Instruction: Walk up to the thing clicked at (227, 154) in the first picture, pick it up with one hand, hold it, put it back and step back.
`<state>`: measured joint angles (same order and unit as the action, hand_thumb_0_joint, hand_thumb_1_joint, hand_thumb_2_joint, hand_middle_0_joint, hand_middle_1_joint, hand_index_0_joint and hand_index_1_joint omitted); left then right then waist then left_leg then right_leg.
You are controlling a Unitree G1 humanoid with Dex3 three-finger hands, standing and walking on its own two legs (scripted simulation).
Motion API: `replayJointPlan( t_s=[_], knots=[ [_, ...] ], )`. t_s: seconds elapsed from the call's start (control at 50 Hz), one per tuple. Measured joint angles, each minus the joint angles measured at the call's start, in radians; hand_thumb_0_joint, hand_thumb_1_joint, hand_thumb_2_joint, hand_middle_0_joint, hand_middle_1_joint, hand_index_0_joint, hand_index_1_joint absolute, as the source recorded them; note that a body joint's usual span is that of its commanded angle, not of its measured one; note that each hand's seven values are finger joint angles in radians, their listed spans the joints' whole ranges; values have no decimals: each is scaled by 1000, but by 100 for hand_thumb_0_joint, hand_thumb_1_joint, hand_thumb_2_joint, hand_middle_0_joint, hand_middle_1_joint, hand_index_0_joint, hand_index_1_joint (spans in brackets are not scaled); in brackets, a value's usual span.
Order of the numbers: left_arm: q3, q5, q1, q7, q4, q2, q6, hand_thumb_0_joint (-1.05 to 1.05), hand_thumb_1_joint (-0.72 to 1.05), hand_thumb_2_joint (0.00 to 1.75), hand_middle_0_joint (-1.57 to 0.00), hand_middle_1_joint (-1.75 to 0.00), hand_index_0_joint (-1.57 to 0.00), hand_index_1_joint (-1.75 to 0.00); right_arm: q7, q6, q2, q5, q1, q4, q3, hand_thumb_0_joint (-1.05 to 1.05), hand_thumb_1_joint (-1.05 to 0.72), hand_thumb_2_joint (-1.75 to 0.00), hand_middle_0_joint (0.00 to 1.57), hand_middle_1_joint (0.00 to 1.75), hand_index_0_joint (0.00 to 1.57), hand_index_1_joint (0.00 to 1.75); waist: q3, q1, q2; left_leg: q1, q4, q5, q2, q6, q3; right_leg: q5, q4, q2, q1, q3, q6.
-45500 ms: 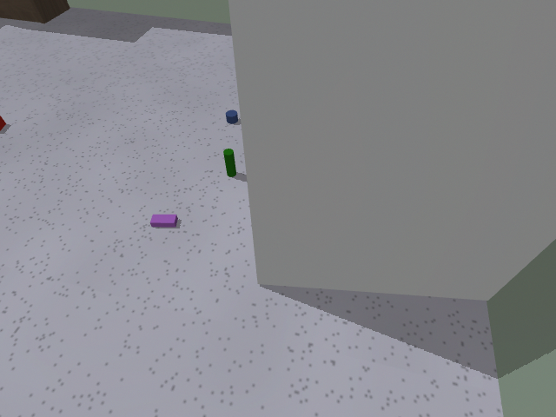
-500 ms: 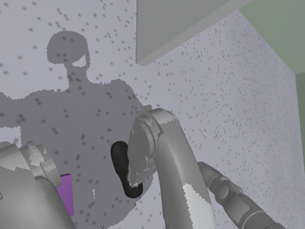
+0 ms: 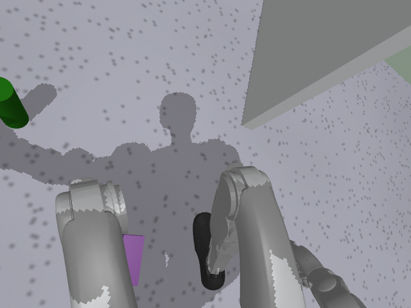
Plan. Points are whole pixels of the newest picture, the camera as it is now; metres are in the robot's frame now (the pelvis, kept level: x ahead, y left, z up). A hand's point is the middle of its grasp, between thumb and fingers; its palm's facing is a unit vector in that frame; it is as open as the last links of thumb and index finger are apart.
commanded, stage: home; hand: left
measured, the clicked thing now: (7, 105) +0.49 +0.34 -0.24
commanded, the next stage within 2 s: none
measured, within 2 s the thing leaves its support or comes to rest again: neither
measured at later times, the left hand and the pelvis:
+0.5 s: hand out of the picture +0.27 +0.37 +0.08, palm faces +0.34 -0.77 -0.54, open 17.2 cm; pelvis +0.02 -0.02 +0.16, yaw +8 degrees
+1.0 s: hand out of the picture +0.24 +0.24 +0.28, palm faces +0.35 -0.86 -0.36, open 17.3 cm; pelvis +0.08 -0.02 +0.36, yaw +12 degrees
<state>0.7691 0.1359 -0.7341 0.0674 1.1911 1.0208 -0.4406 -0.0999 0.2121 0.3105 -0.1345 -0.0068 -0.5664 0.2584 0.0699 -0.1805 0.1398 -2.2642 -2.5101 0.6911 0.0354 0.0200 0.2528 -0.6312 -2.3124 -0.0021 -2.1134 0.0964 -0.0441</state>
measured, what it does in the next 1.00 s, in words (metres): rises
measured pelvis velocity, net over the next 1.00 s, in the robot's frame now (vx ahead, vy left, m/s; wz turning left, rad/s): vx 0.08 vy -0.02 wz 0.20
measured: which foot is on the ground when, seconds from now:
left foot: down 0.00-1.00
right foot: down 0.00-1.00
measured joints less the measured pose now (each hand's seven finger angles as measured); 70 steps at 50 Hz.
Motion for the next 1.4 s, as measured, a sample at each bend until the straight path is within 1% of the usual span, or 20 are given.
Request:
replayJointPlan(
  t_s=[0.04,0.08,0.12,0.16,0.22,0.26,0.32,0.36,0.42,0.48,0.56,0.62,0.72,0.8,0.9,0.98,1.12,1.18,1.24,1.4],
  knots=[
    [-6,10,20,-16,-45,-5,40,-2,-47,7,-8,-9,-10,-7,0,4,-4,17,-16,-11,-30,0,-90,-90,21,30,21,30,-28,9,-17,6,21,1,0,1,-16,-8,10,7,2,-10,4],
    [-25,10,42,-31,-76,-11,76,-2,-46,8,-8,-8,-9,-7,2,6,-3,33,-33,-21,-63,0,-90,-90,21,30,21,30,-56,23,-41,11,46,1,0,5,-35,-14,25,14,3,-21,8],
    [-54,6,70,-42,-102,-26,111,-2,-45,9,-7,-8,-8,-7,2,8,0,49,-49,-28,-97,0,-90,-90,21,30,21,30,-82,41,-70,17,77,-1,1,12,-57,-18,45,21,4,-35,11],
    [-85,1,113,-46,-138,-58,149,-2,-45,9,-7,-7,-7,-7,2,8,3,66,-62,-35,-131,0,-90,-90,21,30,20,30,-107,61,-99,26,112,-4,4,18,-80,-21,69,26,6,-49,14],
    [-136,-8,195,-44,-225,-138,206,-2,-46,9,-6,-7,-7,-7,1,9,5,94,-76,-40,-180,0,-90,-90,21,30,20,30,-139,92,-135,50,171,-7,8,23,-115,-21,109,33,14,-73,15],
    [-170,-15,264,-41,-307,-201,245,-2,-47,9,-6,-7,-6,-7,3,11,1,113,-77,-37,-206,0,-90,-90,21,30,20,30,-153,111,-151,78,214,-8,13,22,-132,-19,142,35,31,-84,6],
    [-217,-30,378,-42,-465,-301,304,-2,-49,8,-6,-6,-6,-6,14,11,-13,139,-74,-18,-232,0,-90,-90,21,30,20,30,-169,131,-162,136,287,-9,19,14,-146,-14,203,38,72,-91,-13],
    [-250,-43,457,-51,-585,-360,338,-2,-49,8,-6,-6,-6,-6,28,7,-27,156,-70,1,-242,0,-90,-90,21,30,20,30,-178,140,-160,184,343,-12,22,4,-151,-10,251,40,111,-91,-24],
    [-305,-62,557,-73,-718,-426,383,-2,-50,8,-6,-6,-6,-6,58,-10,-50,175,-59,28,-246,0,-90,-90,21,30,20,30,-185,145,-147,276,440,-17,25,-13,-157,-5,334,44,189,-85,-28],
    [-347,-76,623,-100,-799,-475,427,-2,-49,8,-6,-6,-7,-6,92,-34,-66,183,-50,47,-246,0,-90,-90,21,30,20,30,-197,151,-133,379,543,-26,26,-31,-160,-2,421,51,282,-76,-15],
    [-391,-95,692,-140,-840,-523,470,-2,-50,8,-7,-6,-7,-6,133,-73,-72,179,-41,60,-251,0,-90,-90,21,30,20,30,-217,154,-131,523,673,-37,28,-48,-163,-1,535,56,418,-62,3],
    [-427,-107,736,-164,-851,-558,501,-2,-50,8,-6,-6,-7,-6,158,-105,-67,176,-42,69,-257,0,-90,-90,21,30,20,30,-227,156,-145,634,763,-45,30,-55,-165,3,619,57,527,-53,11],
    [-499,-122,793,-192,-854,-621,555,-1,-50,8,-6,-6,-6,-6,191,-153,-61,176,-68,73,-263,0,-90,-91,21,30,20,30,-229,154,-159,826,914,-67,36,-60,-177,21,762,55,713,-47,18],
    [-557,-132,847,-212,-885,-675,605,-1,-50,8,-6,-6,-6,-6,213,-180,-65,179,-117,71,-262,0,-90,-91,21,30,20,30,-227,150,-158,976,1037,-92,40,-62,-185,46,884,52,862,-42,20],
    [-621,-146,940,-242,-971,-729,662,-1,-51,7,-6,-6,-6,-6,245,-203,-78,183,-194,66,-256,1,-90,-91,21,30,20,30,-229,142,-153,1161,1183,-124,44,-63,-193,80,1034,49,1049,-36,20],
    [-669,-153,1022,-260,-1046,-760,700,-1,-52,7,-6,-6,-6,-6,268,-217,-90,181,-244,66,-252,1,-90,-91,21,30,20,30,-230,132,-159,1300,1290,-149,46,-60,-202,110,1147,46,1190,-34,17],
    [-754,-159,1164,-267,-1199,-800,743,-1,-52,7,-6,-6,-6,-6,292,-253,-103,171,-297,82,-248,1,-90,-91,21,30,20,30,-239,130,-187,1480,1423,-180,45,-49,-220,152,1293,45,1372,-40,7],
    [-776,-158,1199,-260,-1241,-810,745,-1,-52,7,-6,-6,-6,-6,294,-267,-110,165,-299,86,-244,1,-90,-91,21,30,20,30,-234,136,-195,1529,1454,-188,42,-46,-225,162,1326,47,1421,-42,4],
    [-787,-156,1218,-250,-1260,-817,745,-1,-52,6,-6,-5,-6,-6,292,-278,-117,161,-290,89,-239,1,-90,-91,21,30,20,30,-224,144,-195,1563,1477,-197,40,-45,-228,170,1349,49,1454,-43,2],
    [-776,-146,1214,-228,-1235,-812,739,-1,-55,5,-5,-5,-5,-5,281,-313,-123,148,-258,94,-228,1,-90,-91,21,30,20,30,-178,162,-183,1596,1510,-219,35,-49,-224,185,1374,53,1488,-37,6]
  ],
)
